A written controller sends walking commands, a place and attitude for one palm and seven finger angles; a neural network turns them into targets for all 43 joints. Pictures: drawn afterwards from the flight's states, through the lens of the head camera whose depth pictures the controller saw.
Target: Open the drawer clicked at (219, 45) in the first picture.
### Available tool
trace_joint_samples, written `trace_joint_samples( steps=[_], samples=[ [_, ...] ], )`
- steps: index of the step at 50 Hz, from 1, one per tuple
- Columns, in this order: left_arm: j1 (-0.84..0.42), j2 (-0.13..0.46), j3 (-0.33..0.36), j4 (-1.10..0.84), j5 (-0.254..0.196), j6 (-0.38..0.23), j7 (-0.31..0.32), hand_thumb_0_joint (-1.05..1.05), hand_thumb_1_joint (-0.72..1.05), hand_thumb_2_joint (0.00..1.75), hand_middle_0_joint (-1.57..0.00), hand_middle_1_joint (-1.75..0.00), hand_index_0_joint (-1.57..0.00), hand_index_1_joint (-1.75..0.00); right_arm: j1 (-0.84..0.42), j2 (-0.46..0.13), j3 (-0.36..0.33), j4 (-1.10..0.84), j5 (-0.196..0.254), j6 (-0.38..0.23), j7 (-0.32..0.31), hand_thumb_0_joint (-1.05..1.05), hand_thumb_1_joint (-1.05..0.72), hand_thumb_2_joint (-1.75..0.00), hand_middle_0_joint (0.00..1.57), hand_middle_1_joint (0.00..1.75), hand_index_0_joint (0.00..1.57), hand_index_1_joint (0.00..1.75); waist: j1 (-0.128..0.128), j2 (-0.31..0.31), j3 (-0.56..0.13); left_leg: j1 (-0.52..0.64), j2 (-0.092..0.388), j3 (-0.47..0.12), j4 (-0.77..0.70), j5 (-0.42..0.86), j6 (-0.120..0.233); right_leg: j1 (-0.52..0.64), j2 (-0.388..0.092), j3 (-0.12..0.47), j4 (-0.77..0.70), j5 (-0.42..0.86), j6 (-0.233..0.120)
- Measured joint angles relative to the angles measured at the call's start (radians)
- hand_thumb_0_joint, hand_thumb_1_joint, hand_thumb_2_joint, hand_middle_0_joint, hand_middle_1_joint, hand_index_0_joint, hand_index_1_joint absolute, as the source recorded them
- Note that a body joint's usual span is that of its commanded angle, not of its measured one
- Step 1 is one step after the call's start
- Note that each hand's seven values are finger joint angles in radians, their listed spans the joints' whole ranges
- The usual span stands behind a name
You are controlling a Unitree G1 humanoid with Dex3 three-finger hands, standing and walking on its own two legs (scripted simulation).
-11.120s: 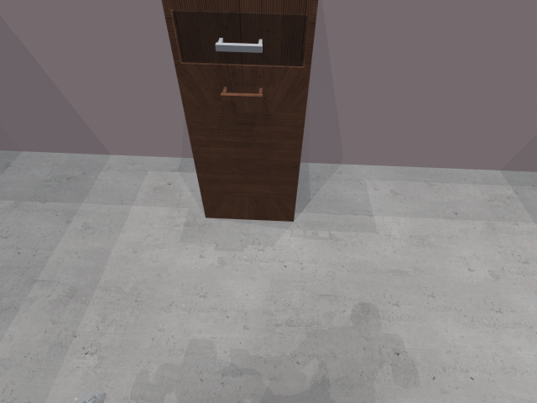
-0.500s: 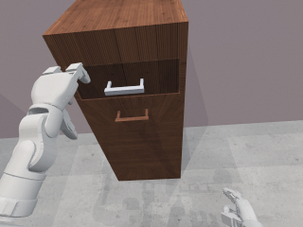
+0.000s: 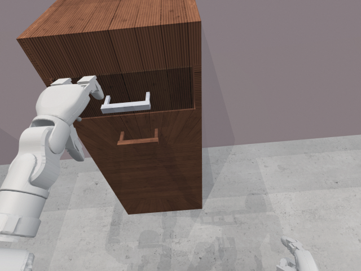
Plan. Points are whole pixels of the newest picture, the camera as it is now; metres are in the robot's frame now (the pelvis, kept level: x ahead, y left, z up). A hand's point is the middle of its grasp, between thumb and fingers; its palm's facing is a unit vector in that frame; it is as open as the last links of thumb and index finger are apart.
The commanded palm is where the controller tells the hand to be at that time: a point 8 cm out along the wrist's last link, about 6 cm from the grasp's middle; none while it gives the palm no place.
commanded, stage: move the hooked fingers above the handle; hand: left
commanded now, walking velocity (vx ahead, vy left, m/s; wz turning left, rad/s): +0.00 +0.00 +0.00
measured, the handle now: (126, 102) +0.53 +0.21 +0.09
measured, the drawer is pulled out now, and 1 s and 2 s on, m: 0.00 0.00 0.00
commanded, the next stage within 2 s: none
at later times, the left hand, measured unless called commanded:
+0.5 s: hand (97, 106) +0.43 +0.24 +0.15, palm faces +0.08 -0.05 -1.00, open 13.9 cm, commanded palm +0.40 +0.25 +0.22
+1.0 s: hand (113, 97) +0.48 +0.22 +0.14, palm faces +0.03 -0.03 -1.00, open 13.9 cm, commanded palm +0.47 +0.23 +0.20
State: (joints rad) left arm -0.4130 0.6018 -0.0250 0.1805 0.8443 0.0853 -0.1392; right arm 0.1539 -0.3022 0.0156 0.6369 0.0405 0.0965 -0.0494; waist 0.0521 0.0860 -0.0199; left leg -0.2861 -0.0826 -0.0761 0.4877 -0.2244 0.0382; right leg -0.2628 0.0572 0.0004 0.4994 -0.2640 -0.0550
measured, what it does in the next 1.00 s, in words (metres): stands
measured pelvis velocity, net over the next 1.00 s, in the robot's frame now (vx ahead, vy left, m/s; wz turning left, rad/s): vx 0.03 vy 0.02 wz -0.01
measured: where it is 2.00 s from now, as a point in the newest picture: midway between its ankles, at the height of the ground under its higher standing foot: outside the picture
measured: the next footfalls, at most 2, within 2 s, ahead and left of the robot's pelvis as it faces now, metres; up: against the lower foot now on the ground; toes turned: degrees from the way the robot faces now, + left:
none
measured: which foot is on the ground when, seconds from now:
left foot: down 0.00-1.00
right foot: down 0.00-1.00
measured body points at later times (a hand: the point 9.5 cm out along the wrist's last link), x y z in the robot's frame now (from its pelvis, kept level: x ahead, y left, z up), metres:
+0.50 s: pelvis +0.02 +0.02 +0.00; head +0.04 -0.02 +0.45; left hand +0.42 +0.24 +0.21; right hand +0.19 -0.22 -0.12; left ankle +0.02 +0.10 -0.74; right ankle +0.00 -0.08 -0.74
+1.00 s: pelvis +0.03 +0.02 +0.00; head +0.07 -0.01 +0.44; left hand +0.48 +0.22 +0.19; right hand +0.15 -0.23 -0.14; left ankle +0.02 +0.10 -0.74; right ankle +0.00 -0.08 -0.74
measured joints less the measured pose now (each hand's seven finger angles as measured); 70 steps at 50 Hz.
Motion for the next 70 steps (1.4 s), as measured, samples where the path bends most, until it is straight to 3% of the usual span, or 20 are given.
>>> trace_joint_samples(
  steps=[5,10,21,33,45,55,70],
  samples=[
    [-0.023,-0.004,0.015,0.047,0.005,0.019,0.038,0.0,-0.5,0.3,-0.32,-1.2,-0.32,-1.2,0.007,0.002,-0.005,0.007,0.005,0.019,0.007,0.01,-0.9,-0.9,0.2,0.3,0.2,0.3,-0.012,0.002,-0.006,-0.015,0.002,0.012,0.003,-0.007,0.001,-0.02,0.002,0.011,0.01,-0.006,0.001],
    [-0.047,-0.007,0.007,0.091,0.017,0.055,0.037,0.0,-0.5,0.3,-0.31,-1.2,-0.32,-1.2,0.016,0.008,-0.005,0.003,0.009,0.032,0.008,0.01,-0.9,-0.9,0.2,0.3,0.2,0.3,-0.017,0.003,-0.014,-0.028,-0.001,0.014,0.008,-0.013,0.005,-0.034,-0.001,0.014,0.016,-0.013,0.004],
    [-0.121,-0.067,-0.075,0.139,0.042,0.039,0.068,0.0,-0.5,0.3,-0.32,-1.2,-0.32,-1.2,0.012,0.027,-0.002,-0.004,0.01,0.034,0.007,0.01,-0.9,-0.9,0.2,0.3,0.2,0.3,-0.013,-0.004,-0.025,-0.044,-0.017,0.009,0.023,-0.028,0.02,-0.045,-0.016,0.008,0.026,-0.032,0.016],
    [-0.232,-0.11,-0.134,0.26,0.075,0.107,0.085,0.0,-0.5,0.3,-0.32,-1.2,-0.32,-1.2,0.014,0.04,0.006,-0.006,0.011,0.061,0.023,0.01,-0.9,-0.9,0.2,0.3,0.2,0.3,-0.028,-0.01,-0.043,-0.056,-0.029,0.016,0.017,-0.035,0.033,-0.057,-0.028,0.015,0.023,-0.042,0.029],
    [-0.307,-0.149,-0.156,0.362,0.091,0.094,0.126,0.0,-0.5,0.3,-0.32,-1.2,-0.32,-1.2,0.049,0.037,-0.008,0.021,0.005,0.076,0.032,0.01,-0.9,-0.9,0.2,0.3,0.2,0.3,-0.042,-0.012,-0.055,-0.083,-0.032,0.02,0.028,-0.045,0.036,-0.085,-0.03,0.018,0.035,-0.053,0.032],
    [-0.397,-0.153,-0.155,0.516,0.107,0.091,0.144,0.0,-0.49,0.3,-0.36,-1.25,-0.33,-1.22,0.088,0.037,-0.022,0.045,0.003,0.074,0.021,0.01,-0.9,-0.9,0.2,0.3,0.2,0.3,-0.053,-0.018,-0.07,-0.108,-0.025,0.013,0.045,-0.051,0.028,-0.107,-0.023,0.01,0.047,-0.056,0.024],
    [-0.398,-0.129,-0.112,0.579,0.115,0.024,0.168,0.0,-0.49,0.3,-0.35,-1.23,-0.32,-1.21,0.093,0.033,-0.02,0.033,0.01,0.062,0.002,0.01,-0.9,-0.9,0.2,0.3,0.2,0.3,-0.074,-0.019,-0.066,-0.102,-0.007,0.025,0.038,-0.045,0.015,-0.11,-0.005,0.022,0.047,-0.044,0.009]
  ],
)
